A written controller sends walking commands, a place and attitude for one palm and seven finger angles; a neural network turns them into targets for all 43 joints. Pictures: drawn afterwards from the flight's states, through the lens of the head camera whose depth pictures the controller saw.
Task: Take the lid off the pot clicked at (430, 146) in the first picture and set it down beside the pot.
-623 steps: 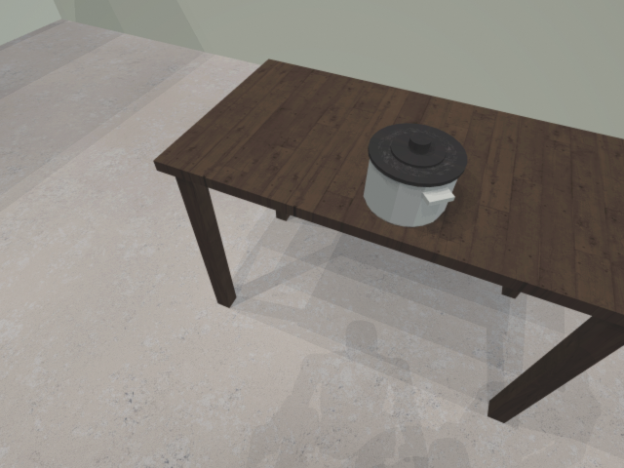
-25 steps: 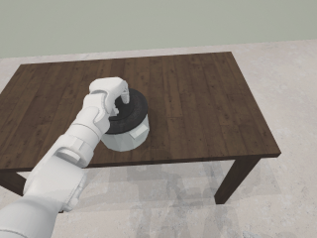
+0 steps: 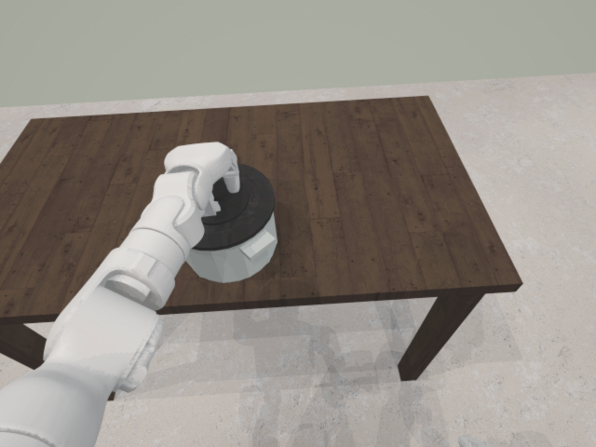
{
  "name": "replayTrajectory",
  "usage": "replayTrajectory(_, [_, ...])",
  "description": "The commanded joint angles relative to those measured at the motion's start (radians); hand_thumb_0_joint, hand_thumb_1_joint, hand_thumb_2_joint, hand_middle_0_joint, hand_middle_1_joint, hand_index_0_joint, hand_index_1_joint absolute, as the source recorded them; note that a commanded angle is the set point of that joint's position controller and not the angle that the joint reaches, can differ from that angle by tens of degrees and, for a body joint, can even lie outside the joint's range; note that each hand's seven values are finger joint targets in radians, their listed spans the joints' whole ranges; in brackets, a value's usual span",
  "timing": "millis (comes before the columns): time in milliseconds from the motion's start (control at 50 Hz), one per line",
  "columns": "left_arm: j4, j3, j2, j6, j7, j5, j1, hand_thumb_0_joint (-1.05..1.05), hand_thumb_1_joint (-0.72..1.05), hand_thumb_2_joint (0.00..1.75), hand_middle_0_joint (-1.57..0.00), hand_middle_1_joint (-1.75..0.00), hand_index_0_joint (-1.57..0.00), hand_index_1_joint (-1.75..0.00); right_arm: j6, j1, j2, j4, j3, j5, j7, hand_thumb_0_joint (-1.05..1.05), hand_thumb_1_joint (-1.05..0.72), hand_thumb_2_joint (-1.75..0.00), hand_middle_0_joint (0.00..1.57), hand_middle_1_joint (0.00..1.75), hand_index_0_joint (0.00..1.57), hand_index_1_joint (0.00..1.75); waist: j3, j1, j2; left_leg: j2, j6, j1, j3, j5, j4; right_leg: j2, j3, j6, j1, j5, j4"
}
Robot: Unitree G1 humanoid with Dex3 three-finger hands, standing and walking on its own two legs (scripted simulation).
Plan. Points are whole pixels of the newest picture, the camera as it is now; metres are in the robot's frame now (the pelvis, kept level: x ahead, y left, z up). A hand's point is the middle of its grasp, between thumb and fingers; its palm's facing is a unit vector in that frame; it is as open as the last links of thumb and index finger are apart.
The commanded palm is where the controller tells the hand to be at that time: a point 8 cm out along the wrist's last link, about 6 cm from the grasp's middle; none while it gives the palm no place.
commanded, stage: lift the lid straight up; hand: left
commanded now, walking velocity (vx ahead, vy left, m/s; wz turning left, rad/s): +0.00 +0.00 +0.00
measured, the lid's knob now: (214, 192) +0.49 +0.12 +0.06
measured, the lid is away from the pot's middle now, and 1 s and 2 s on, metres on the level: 0.00 0.01 0.01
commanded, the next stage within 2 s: none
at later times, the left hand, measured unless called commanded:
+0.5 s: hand (215, 186) +0.46 +0.11 +0.10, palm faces -0.28 -0.06 -0.96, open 6.8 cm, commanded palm +0.44 +0.12 +0.18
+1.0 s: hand (202, 165) +0.45 +0.12 +0.15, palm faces -0.25 -0.05 -0.97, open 6.8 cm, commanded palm +0.44 +0.12 +0.22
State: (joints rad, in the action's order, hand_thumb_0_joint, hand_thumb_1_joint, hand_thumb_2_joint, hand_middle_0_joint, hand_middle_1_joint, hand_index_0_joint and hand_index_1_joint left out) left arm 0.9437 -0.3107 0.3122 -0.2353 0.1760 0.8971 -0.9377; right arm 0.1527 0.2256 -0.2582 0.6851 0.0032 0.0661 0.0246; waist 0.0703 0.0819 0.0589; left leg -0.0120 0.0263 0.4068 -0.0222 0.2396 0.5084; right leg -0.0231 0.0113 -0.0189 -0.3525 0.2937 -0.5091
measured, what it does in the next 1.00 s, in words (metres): stands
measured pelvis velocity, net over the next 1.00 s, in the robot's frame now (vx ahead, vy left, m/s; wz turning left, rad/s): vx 0.00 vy -0.01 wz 0.03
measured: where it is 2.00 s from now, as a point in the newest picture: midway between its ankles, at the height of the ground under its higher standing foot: outside the picture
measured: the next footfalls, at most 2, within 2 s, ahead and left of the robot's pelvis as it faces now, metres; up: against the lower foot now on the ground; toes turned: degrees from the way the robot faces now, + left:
none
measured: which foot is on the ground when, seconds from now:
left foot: down 0.00-1.00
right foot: down 0.00-1.00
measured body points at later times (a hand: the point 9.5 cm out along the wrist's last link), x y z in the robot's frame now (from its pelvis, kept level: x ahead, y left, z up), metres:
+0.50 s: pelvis +0.00 +0.00 +0.00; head +0.03 -0.03 +0.45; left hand +0.47 +0.11 +0.15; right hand +0.11 -0.25 -0.14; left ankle +0.00 +0.11 -0.74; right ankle -0.03 -0.13 -0.74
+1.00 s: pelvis +0.00 -0.01 +0.00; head +0.02 -0.04 +0.45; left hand +0.46 +0.12 +0.20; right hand +0.14 -0.25 -0.12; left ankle +0.00 +0.11 -0.74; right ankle -0.03 -0.13 -0.74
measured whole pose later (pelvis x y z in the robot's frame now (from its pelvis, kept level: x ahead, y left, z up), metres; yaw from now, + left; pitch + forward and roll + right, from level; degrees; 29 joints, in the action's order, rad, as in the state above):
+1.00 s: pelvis +0.00 -0.01 +0.00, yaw +1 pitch +5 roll +1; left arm 0.80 -0.34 0.34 -0.29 0.28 0.88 -1.00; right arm 0.11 0.16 -0.26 0.67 0.02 0.07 0.03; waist 0.04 0.06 0.08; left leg -0.02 0.02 0.33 0.00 0.21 0.46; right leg -0.03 -0.01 -0.01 -0.28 0.29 -0.49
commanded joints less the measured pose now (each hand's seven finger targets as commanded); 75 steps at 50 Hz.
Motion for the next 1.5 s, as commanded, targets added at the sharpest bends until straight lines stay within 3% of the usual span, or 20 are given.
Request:
replayTrajectory(0, [-0.126, 0.045, 0.149, -0.012, -0.037, 0.023, -0.482, 0.00, 0.78, 0.84, -0.92, -1.03, -0.90, -1.02, -0.037, -0.008, -0.126, -0.097, -0.041, 0.002, 0.008, 0.00, -0.90, -0.90, 0.20, 0.30, 0.20, 0.30, 0.325, 0.022, -0.091, -0.010, 0.046, -0.255, 0.005, -0.247, -0.022, 0.050, -0.059, 0.050, 0.009, -0.327, 0.045])
replayTrajectory(200, [-0.283, 0.066, 0.187, 0.014, -0.055, 0.016, -0.611, 0.00, 0.79, 0.85, -0.93, -1.03, -0.90, -1.03, -0.075, -0.010, -0.115, -0.101, -0.043, -0.001, 0.011, 0.00, -0.90, -0.90, 0.20, 0.30, 0.20, 0.30, 0.438, 0.017, -0.033, -0.009, 0.046, -0.361, 0.030, -0.347, -0.016, 0.051, -0.061, 0.052, 0.039, -0.388, 0.035])
replayTrajectory(240, [-0.301, 0.096, 0.225, 0.017, -0.065, 0.010, -0.614, 0.00, 0.79, 0.85, -0.93, -1.03, -0.90, -1.03, -0.082, -0.016, -0.115, -0.104, -0.039, -0.002, 0.011, 0.00, -0.90, -0.90, 0.20, 0.30, 0.20, 0.30, 0.456, 0.009, -0.060, -0.012, 0.047, -0.347, 0.031, -0.348, -0.022, 0.050, -0.057, 0.050, 0.080, -0.408, 0.034])
replayTrajectory(280, [-0.336, 0.050, 0.162, 0.013, -0.066, 0.001, -0.623, 0.00, 0.79, 0.85, -0.93, -1.03, -0.90, -1.03, -0.094, -0.026, -0.108, -0.104, -0.043, 0.002, 0.004, 0.00, -0.90, -0.90, 0.20, 0.30, 0.20, 0.30, 0.447, 0.013, -0.039, -0.009, 0.043, -0.378, 0.038, -0.373, -0.019, 0.051, -0.067, 0.051, 0.051, -0.407, 0.031])
replayTrajectory(340, [-0.336, 0.085, 0.201, 0.000, -0.068, -0.001, -0.597, 0.00, 0.79, 0.85, -0.93, -1.03, -0.91, -1.03, -0.096, -0.031, -0.114, -0.098, -0.043, 0.000, -0.003, 0.00, -0.90, -0.90, 0.20, 0.30, 0.20, 0.30, 0.452, 0.002, -0.073, -0.010, 0.045, -0.371, 0.037, -0.396, -0.015, 0.050, -0.062, 0.049, 0.078, -0.440, 0.030])
replayTrajectory(380, [-0.281, 0.052, 0.163, -0.027, -0.061, 0.009, -0.565, 0.00, 0.79, 0.85, -0.93, -1.03, -0.91, -1.03, -0.088, -0.042, -0.112, -0.090, -0.040, 0.003, -0.006, 0.00, -0.90, -0.90, 0.20, 0.30, 0.20, 0.30, 0.403, 0.004, -0.088, -0.015, 0.046, -0.339, 0.027, -0.369, -0.020, 0.050, -0.065, 0.048, 0.066, -0.436, 0.033])
replayTrajectory(460, [-0.316, 0.125, 0.267, -0.041, -0.051, 0.019, -0.597, 0.00, 0.79, 0.85, -0.93, -1.03, -0.91, -1.03, -0.088, -0.066, -0.112, -0.103, -0.032, -0.001, -0.001, 0.00, -0.90, -0.90, 0.20, 0.30, 0.20, 0.30, 0.435, -0.017, -0.081, -0.026, 0.050, -0.319, 0.023, -0.352, -0.025, 0.041, -0.051, 0.048, 0.134, -0.470, 0.032])
replayTrajectory(600, [-0.361, 0.061, 0.194, -0.068, -0.001, 0.015, -0.561, 0.00, 0.79, 0.85, -0.93, -1.03, -0.91, -1.03, -0.073, -0.103, -0.104, -0.130, -0.030, 0.005, -0.012, 0.00, -0.90, -0.90, 0.20, 0.30, 0.20, 0.30, 0.421, -0.015, -0.090, -0.026, 0.049, -0.335, 0.022, -0.385, -0.022, 0.038, -0.054, 0.046, 0.135, -0.497, 0.032])
replayTrajectory(660, [-0.305, 0.088, 0.240, -0.079, 0.020, 0.014, -0.567, 0.00, 0.79, 0.85, -0.93, -1.03, -0.91, -1.03, -0.061, -0.108, -0.111, -0.126, -0.019, 0.007, -0.004, 0.00, -0.90, -0.90, 0.20, 0.30, 0.20, 0.30, 0.366, -0.014, -0.120, -0.032, 0.050, -0.289, 0.017, -0.319, -0.037, 0.036, -0.051, 0.044, 0.138, -0.466, 0.045])
replayTrajectory(720, [-0.429, 0.051, 0.209, -0.052, 0.033, 0.008, -0.673, 0.00, 0.79, 0.85, -0.93, -1.03, -0.91, -1.03, -0.076, -0.126, -0.100, -0.147, -0.020, 0.007, 0.002, 0.00, -0.90, -0.90, 0.20, 0.30, 0.20, 0.30, 0.423, -0.006, -0.075, -0.034, 0.052, -0.347, 0.027, -0.346, -0.029, 0.032, -0.049, 0.049, 0.135, -0.465, 0.043])
replayTrajectory(800, [-0.344, 0.097, 0.267, -0.058, 0.036, 0.010, -0.652, 0.00, 0.79, 0.85, -0.93, -1.03, -0.91, -1.03, -0.074, -0.109, -0.108, -0.127, -0.014, 0.006, 0.009, 0.00, -0.90, -0.90, 0.20, 0.30, 0.20, 0.30, 0.389, -0.013, -0.099, -0.035, 0.049, -0.325, 0.027, -0.300, -0.045, 0.033, -0.049, 0.047, 0.140, -0.437, 0.051])
replayTrajectory(980, [-0.336, 0.053, 0.220, -0.069, 0.067, 0.009, -0.661, 0.00, 0.79, 0.85, -0.93, -1.03, -0.91, -1.03, -0.081, -0.127, -0.108, -0.133, -0.011, 0.008, 0.002, 0.00, -0.90, -0.90, 0.20, 0.30, 0.20, 0.30, 0.371, -0.011, -0.086, -0.037, 0.047, -0.329, 0.030, -0.306, -0.049, 0.031, -0.052, 0.048, 0.132, -0.440, 0.056])
replayTrajectory(1040, [-0.374, 0.108, 0.287, -0.058, 0.076, 0.005, -0.669, 0.00, 0.79, 0.85, -0.93, -1.03, -0.91, -1.03, -0.096, -0.125, -0.111, -0.143, -0.012, 0.001, 0.005, 0.00, -0.90, -0.90, 0.20, 0.30, 0.20, 0.30, 0.419, -0.023, -0.090, -0.041, 0.053, -0.343, 0.035, -0.324, -0.045, 0.029, -0.045, 0.048, 0.171, -0.466, 0.055])
replayTrajectory(1120, [-0.390, 0.093, 0.262, -0.061, 0.088, 0.008, -0.673, 0.00, 0.79, 0.85, -0.93, -1.03, -0.91, -1.03, -0.099, -0.120, -0.110, -0.142, -0.013, 0.003, 0.002, 0.00, -0.90, -0.90, 0.20, 0.30, 0.20, 0.30, 0.402, -0.023, -0.107, -0.036, 0.052, -0.344, 0.040, -0.343, -0.053, 0.030, -0.055, 0.050, 0.161, -0.459, 0.061])
replayTrajectory(1140, [-0.398, 0.113, 0.296, -0.063, 0.087, 0.011, -0.693, 0.00, 0.79, 0.85, -0.93, -1.03, -0.91, -1.03, -0.100, -0.119, -0.114, -0.138, -0.014, 0.002, 0.002, 0.00, -0.90, -0.90, 0.20, 0.30, 0.20, 0.30, 0.407, -0.023, -0.111, -0.035, 0.052, -0.348, 0.037, -0.325, -0.055, 0.030, -0.051, 0.047, 0.167, -0.455, 0.062])
replayTrajectory(1180, [-0.400, 0.054, 0.231, -0.069, 0.094, 0.011, -0.705, 0.00, 0.79, 0.85, -0.93, -1.03, -0.91, -1.03, -0.102, -0.129, -0.107, -0.141, -0.012, 0.007, -0.003, 0.00, -0.90, -0.90, 0.20, 0.30, 0.20, 0.30, 0.388, -0.017, -0.077, -0.035, 0.047, -0.361, 0.042, -0.344, -0.056, 0.033, -0.060, 0.051, 0.135, -0.444, 0.056])
replayTrajectory(1260, [-0.397, 0.123, 0.309, -0.078, 0.095, 0.015, -0.724, 0.00, 0.79, 0.85, -0.93, -1.03, -0.91, -1.03, -0.108, -0.117, -0.116, -0.135, -0.013, 0.000, -0.005, 0.00, -0.90, -0.90, 0.20, 0.30, 0.20, 0.30, 0.412, -0.029, -0.090, -0.034, 0.046, -0.367, 0.050, -0.350, -0.058, 0.034, -0.059, 0.053, 0.158, -0.442, 0.057])
replayTrajectory(1360, [-0.331, 0.067, 0.245, -0.098, 0.110, 0.017, -0.750, 0.00, 0.79, 0.85, -0.93, -1.03, -0.91, -1.03, -0.110, -0.121, -0.111, -0.127, -0.009, 0.004, -0.006, 0.00, -0.90, -0.90, 0.20, 0.30, 0.20, 0.30, 0.348, -0.018, -0.100, -0.035, 0.044, -0.342, 0.050, -0.285, -0.071, 0.036, -0.067, 0.053, 0.112, -0.378, 0.068])
replayTrajectory(1440, [-0.386, 0.112, 0.312, -0.078, 0.118, 0.018, -0.831, 0.00, 0.79, 0.85, -0.93, -1.03, -0.91, -1.03, -0.131, -0.117, -0.113, -0.138, -0.009, -0.003, 0.004, 0.00, -0.90, -0.90, 0.20, 0.30, 0.20, 0.30, 0.438, -0.023, -0.085, -0.038, 0.047, -0.381, 0.058, -0.309, -0.066, 0.031, -0.054, 0.053, 0.152, -0.405, 0.063])
replayTrajectory(1480, [-0.327, 0.070, 0.267, -0.085, 0.124, 0.027, -0.837, 0.00, 0.79, 0.85, -0.93, -1.03, -0.91, -1.03, -0.129, -0.109, -0.109, -0.129, -0.006, -0.001, 0.005, 0.00, -0.90, -0.90, 0.20, 0.30, 0.20, 0.30, 0.396, -0.013, -0.088, -0.039, 0.044, -0.366, 0.058, -0.292, -0.073, 0.033, -0.060, 0.053, 0.124, -0.381, 0.069])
